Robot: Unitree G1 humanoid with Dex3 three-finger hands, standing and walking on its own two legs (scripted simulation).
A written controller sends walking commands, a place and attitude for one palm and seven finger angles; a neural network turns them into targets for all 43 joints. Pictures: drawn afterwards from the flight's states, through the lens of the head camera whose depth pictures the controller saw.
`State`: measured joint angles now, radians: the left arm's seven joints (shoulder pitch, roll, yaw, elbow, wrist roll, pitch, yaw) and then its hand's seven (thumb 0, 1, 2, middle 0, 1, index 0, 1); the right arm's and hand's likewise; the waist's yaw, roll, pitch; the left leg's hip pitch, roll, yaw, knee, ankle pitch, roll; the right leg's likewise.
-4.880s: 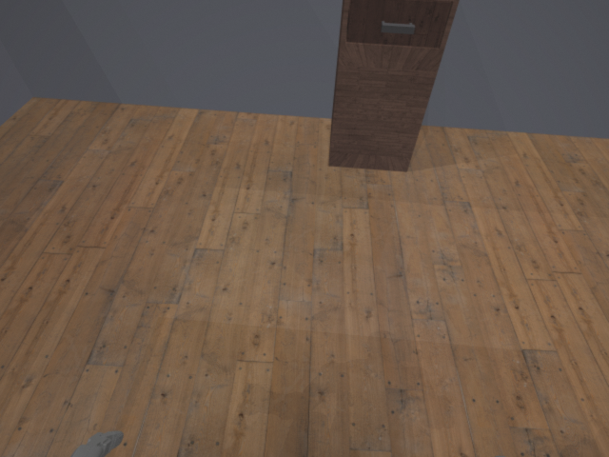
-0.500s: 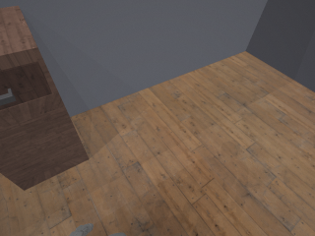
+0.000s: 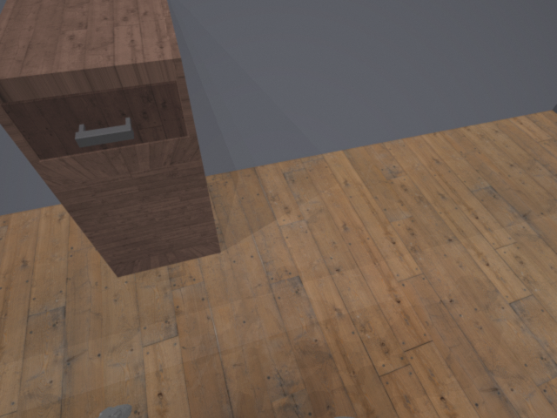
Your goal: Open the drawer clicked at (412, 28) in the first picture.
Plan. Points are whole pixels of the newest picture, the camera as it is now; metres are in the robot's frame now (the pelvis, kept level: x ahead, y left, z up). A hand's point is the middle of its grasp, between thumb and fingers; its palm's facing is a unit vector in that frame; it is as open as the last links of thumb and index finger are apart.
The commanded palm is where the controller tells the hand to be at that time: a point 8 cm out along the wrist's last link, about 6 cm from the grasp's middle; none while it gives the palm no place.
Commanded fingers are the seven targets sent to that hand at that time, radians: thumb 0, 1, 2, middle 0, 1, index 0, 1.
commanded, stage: turn to face it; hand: left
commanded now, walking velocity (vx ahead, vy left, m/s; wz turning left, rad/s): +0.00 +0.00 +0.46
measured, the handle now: (105, 130) +0.72 +0.43 -0.06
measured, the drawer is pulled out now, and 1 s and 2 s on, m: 0.00 0.00 0.00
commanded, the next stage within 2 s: take the last steps up to it in 0.30 s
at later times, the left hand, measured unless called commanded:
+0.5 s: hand out of the picture -0.06 +0.17 -0.17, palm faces +0.28 -0.93 -0.24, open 7.3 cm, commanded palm none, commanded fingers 0.00 0.90 0.90 -0.20 -0.30 -0.20 -0.30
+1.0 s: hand out of the picture +0.07 +0.22 -0.17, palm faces +0.24 -0.95 -0.18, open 7.4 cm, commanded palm none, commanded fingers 0.00 0.90 0.90 -0.20 -0.30 -0.20 -0.30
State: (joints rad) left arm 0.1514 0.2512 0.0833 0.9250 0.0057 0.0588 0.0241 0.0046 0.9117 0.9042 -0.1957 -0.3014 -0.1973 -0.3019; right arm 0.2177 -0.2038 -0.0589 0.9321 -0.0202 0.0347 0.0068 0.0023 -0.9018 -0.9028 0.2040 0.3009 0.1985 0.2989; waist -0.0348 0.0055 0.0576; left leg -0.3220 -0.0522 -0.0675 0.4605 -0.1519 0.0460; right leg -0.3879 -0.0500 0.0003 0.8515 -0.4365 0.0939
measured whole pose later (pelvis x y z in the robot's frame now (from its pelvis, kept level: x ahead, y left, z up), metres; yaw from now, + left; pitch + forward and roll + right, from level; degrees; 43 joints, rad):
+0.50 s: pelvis -0.04 -0.03 +0.00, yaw +14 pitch +0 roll +1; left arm 0.28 0.19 0.04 0.96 0.03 0.00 0.02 0.00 0.90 0.90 -0.20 -0.30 -0.20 -0.30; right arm 0.16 -0.25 -0.06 0.98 -0.01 0.07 0.02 0.00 -0.91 -0.90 0.20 0.30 0.19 0.30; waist 0.03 -0.01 0.08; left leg -0.29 0.03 0.02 0.74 -0.45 -0.06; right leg -0.23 -0.12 -0.17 0.51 -0.26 0.02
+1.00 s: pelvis +0.05 +0.03 +0.00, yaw +15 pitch -1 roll +1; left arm 0.16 0.20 0.05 1.04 0.02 0.02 -0.02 0.00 0.91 0.90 -0.20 -0.30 -0.20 -0.30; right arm 0.46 -0.13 -0.02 1.13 -0.02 -0.05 -0.03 0.00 -0.91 -0.90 0.20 0.30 0.20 0.30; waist -0.05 -0.02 0.06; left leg 0.10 -0.03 0.06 0.28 -0.35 0.03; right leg -0.52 -0.10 -0.09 0.82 -0.25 0.03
